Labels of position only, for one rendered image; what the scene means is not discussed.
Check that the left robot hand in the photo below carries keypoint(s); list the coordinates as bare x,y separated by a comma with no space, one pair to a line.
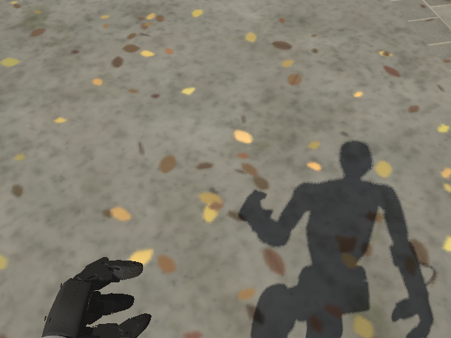
78,304

